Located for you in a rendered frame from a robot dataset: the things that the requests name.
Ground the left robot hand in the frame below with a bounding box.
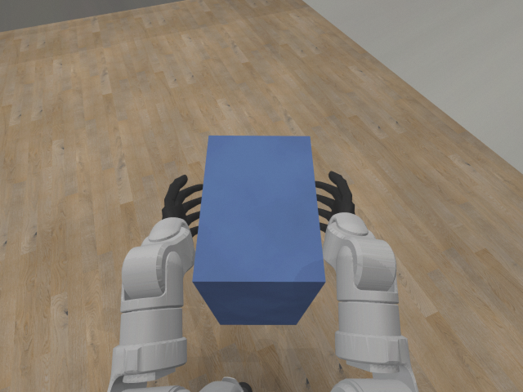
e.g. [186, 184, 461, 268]
[162, 175, 203, 238]

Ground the carton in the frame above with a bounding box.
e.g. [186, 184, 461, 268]
[192, 136, 326, 325]

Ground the left robot forearm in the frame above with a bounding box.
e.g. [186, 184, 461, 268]
[107, 217, 195, 392]

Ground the right robot forearm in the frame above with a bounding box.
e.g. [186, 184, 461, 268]
[322, 212, 418, 392]

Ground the right robot hand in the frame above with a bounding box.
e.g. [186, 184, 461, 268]
[315, 171, 355, 232]

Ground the robot left shin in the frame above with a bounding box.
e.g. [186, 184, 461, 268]
[222, 376, 243, 390]

